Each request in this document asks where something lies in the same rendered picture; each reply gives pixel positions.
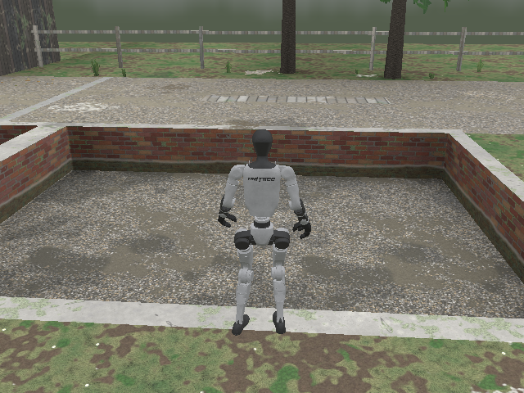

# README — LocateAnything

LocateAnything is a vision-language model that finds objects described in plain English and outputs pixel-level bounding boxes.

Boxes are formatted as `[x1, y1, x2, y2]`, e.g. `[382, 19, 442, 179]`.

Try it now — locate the left robot upper arm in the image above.
[222, 165, 245, 208]

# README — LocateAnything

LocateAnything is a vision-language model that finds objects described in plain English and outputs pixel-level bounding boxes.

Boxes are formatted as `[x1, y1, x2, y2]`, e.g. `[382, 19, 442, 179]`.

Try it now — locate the left robot hand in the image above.
[218, 214, 237, 228]

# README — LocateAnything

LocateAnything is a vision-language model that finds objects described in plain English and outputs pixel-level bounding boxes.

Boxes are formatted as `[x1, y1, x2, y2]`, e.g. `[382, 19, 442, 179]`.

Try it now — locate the humanoid robot torso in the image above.
[243, 161, 281, 246]

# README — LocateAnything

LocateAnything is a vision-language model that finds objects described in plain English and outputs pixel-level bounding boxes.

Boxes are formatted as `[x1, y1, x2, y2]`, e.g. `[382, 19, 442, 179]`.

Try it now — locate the robot left forearm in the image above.
[219, 196, 231, 218]

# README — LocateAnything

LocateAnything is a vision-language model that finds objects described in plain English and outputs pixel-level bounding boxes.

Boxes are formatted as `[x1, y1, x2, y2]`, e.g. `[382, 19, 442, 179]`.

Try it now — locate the right robot upper arm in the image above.
[279, 165, 302, 210]

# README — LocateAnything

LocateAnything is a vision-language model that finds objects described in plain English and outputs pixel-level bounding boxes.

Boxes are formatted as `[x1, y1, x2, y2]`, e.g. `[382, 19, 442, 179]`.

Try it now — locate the left robot thigh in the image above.
[234, 228, 254, 284]

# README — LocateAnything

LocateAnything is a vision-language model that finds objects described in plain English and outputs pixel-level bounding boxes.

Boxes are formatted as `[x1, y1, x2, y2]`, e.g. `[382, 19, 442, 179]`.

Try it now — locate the robot right forearm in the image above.
[294, 199, 309, 225]

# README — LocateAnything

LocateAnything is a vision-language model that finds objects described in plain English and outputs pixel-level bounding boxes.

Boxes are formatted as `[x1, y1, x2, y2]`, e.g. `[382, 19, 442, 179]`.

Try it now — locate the right robot hand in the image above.
[292, 222, 311, 239]

